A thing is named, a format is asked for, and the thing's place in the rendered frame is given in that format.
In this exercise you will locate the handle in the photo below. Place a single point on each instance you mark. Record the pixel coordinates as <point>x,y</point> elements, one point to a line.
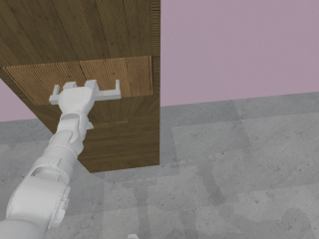
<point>100,95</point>
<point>109,125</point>

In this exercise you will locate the left robot upper arm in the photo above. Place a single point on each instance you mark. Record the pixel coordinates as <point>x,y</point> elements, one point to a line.
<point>40,205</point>

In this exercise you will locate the robot left hand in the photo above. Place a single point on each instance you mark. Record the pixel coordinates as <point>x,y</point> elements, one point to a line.
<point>80,99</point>

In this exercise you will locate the cabinet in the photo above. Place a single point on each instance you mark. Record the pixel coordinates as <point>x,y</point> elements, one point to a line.
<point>34,32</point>

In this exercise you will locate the drawer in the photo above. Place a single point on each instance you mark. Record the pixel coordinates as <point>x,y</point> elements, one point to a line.
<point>38,81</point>

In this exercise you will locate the left robot forearm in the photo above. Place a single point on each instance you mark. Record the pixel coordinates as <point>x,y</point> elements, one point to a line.
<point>61,154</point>

